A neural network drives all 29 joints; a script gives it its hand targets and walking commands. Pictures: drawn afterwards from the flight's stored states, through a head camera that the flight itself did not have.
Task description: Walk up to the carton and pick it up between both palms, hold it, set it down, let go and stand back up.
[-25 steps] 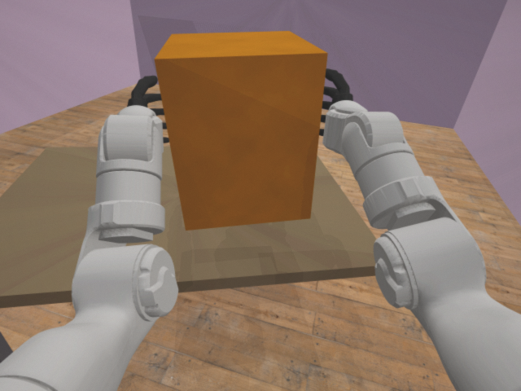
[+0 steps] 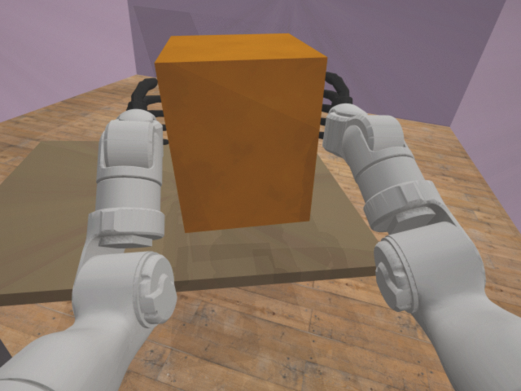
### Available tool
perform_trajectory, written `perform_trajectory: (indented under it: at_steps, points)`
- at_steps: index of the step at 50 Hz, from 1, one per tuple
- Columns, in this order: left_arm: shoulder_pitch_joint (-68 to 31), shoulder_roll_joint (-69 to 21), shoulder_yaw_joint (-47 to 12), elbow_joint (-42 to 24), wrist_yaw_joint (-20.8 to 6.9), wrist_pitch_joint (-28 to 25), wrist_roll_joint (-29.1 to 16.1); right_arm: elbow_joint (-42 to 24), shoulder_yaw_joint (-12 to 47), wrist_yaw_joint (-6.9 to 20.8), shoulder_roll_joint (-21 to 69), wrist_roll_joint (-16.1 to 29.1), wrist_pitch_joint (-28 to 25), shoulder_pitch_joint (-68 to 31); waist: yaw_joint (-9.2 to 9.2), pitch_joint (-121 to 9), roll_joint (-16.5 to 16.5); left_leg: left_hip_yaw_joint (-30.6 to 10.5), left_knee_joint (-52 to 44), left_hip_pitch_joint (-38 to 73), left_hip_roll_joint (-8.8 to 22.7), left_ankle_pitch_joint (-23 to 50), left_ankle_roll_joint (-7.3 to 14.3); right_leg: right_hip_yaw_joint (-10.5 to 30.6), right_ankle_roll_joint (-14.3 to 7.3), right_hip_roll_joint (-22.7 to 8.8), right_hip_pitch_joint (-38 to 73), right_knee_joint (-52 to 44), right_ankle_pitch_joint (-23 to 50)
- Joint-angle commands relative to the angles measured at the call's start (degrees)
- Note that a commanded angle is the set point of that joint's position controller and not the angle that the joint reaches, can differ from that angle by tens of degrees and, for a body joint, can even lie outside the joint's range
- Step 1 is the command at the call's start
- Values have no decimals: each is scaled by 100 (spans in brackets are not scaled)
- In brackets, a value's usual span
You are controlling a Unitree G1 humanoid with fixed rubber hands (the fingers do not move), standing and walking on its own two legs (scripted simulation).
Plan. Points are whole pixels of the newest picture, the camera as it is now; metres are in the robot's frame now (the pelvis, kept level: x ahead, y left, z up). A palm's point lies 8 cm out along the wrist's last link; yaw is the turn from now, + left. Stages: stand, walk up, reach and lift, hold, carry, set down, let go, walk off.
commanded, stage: hold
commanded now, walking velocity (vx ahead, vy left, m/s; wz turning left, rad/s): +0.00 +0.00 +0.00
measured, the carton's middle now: (239, 127) +0.44 +0.01 +0.27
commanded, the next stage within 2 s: none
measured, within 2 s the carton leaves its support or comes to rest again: neither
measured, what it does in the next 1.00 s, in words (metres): stands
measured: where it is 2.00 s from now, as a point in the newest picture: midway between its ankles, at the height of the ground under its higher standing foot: outside the picture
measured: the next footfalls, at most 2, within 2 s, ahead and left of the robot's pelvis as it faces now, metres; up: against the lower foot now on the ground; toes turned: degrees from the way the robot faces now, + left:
none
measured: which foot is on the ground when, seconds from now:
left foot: down 0.00-1.00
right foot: down 0.00-1.00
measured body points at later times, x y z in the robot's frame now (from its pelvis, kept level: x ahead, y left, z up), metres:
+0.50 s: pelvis +0.00 +0.00 +0.00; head -0.10 +0.03 +0.44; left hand +0.39 +0.16 +0.31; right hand +0.38 -0.12 +0.33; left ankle +0.04 +0.12 -0.75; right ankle -0.01 -0.10 -0.75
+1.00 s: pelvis +0.00 +0.00 +0.00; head -0.09 +0.02 +0.44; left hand +0.39 +0.16 +0.32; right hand +0.38 -0.13 +0.33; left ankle +0.04 +0.12 -0.75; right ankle -0.01 -0.10 -0.75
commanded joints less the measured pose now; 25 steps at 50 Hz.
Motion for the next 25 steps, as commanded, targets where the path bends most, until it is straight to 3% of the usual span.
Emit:
perform_trajectory:
  at_steps: [1, 2, 3, 5, 8, 9, 11, 12, 15, 16, 18, 20, 22, 23, 24, 25]
  points:
    - [-5704, -3275, -1922, -1257, -1115, -776, -1645, -2507, 657, 1132, 3623, 1027, -346, -5033, 87, -2528, 803, -178, 31, 1377, -593, 1639, -255, 481, 536, 386, -60, 14, 1165]
    - [-5747, -3294, -1919, -1294, -1080, -799, -1643, -2371, 577, 1146, 3598, 936, -324, -4931, 36, -2514, 801, -206, 7, 1390, -548, 1544, -246, 486, 523, 385, -77, 23, 1066]
    - [-5621, -3210, -1751, -1084, -1054, -784, -1543, -2306, 648, 1153, 3632, 931, -313, -4950, 184, -2215, 667, -182, -50, 1279, -538, 1444, -212, 474, 547, 429, -95, -48, 967]
    - [-5562, -3163, -1545, -817, -1089, -744, -1367, -1942, 464, 1147, 3610, 812, -284, -4886, 193, -1936, 632, -137, -148, 1187, -549, 1090, -169, 471, 540, 382, -167, -82, 750]
    - [-5557, -3144, -1566, -870, -1090, -767, -1477, -2254, 529, 1136, 3624, 878, -329, -5032, 173, -2411, 421, -132, -121, 1239, -575, 1122, -107, 546, 557, 355, -63, -59, 904]
    - [-5353, -3170, -1540, -706, -1115, -747, -1428, -2296, 570, 1110, 3652, 885, -333, -4988, 216, -2364, 496, -95, -85, 1244, -574, 1282, -82, 571, 571, 336, -7, -93, 1053]
    - [-5283, -3216, -1580, -565, -1174, -738, -1509, -2281, 498, 1075, 3525, 775, -320, -4931, 103, -2401, 440, -103, -40, 1237, -575, 1322, -168, 543, 557, 389, 1, -72, 1062]
    - [-5403, -3211, -1693, -838, -1160, -771, -1580, -2298, 523, 1067, 3602, 832, -321, -4914, 18, -2556, 484, -128, -35, 1387, -550, 1411, -195, 532, 536, 403, -38, -46, 1149]
    - [-4992, -3013, -1467, -474, -1221, -670, -1361, -2032, 561, 1030, 3425, 866, -245, -4644, 63, -2065, 394, -109, -54, 1381, -526, 1420, -175, 537, 528, 383, -100, -124, 1176]
    - [-4874, -2918, -1325, -314, -1276, -660, -1267, -1886, 490, 1034, 3262, 830, -216, -4523, 112, -1839, 443, -99, -156, 1244, -547, 1305, -160, 562, 564, 365, -82, -163, 1074]
    - [-5102, -2992, -1491, -520, -1312, -711, -1440, -2136, 516, 1021, 3379, 908, -246, -4772, 44, -2164, 514, -128, -140, 1176, -561, 1184, -172, 594, 562, 341, 122, -169, 1054]
    - [-5171, -3087, -1559, -593, -1314, -727, -1438, -2145, 525, 1018, 3389, 898, -281, -4786, -21, -2119, 465, -119, -72, 1381, -554, 1494, -193, 576, 534, 336, -42, -149, 1272]
    - [-5052, -3056, -1424, -317, -1333, -704, -1301, -1781, 365, 1039, 3265, 775, -236, -4584, -26, -1584, 601, -105, -207, 1205, -535, 1179, -193, 539, 524, 318, -197, -194, 918]
    - [-5328, -3180, -1670, -728, -1336, -752, -1451, -1995, 429, 1063, 3383, 883, -297, -4736, -84, -2131, 749, -140, -150, 1251, -506, 1351, -251, 488, 497, 391, 21, -109, 1030]
    - [-5328, -3038, -1493, -519, -1351, -731, -1342, -1672, 246, 1078, 3320, 785, -234, -4633, -42, -1699, 841, -114, -201, 1075, -548, 1111, -235, 536, 489, 338, -118, -124, 811]
    - [-5411, -3241, -1722, -842, -1320, -752, -1472, -2035, 451, 1080, 3414, 886, -307, -4769, -85, -2254, 769, -158, -97, 1241, -545, 1384, -253, 543, 508, 368, 103, -49, 1130]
